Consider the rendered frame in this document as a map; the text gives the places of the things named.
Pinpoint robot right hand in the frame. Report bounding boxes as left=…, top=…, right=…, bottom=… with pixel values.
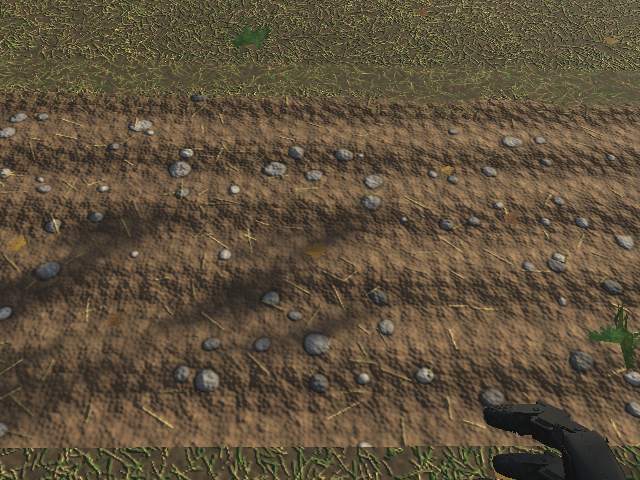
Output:
left=476, top=400, right=628, bottom=480

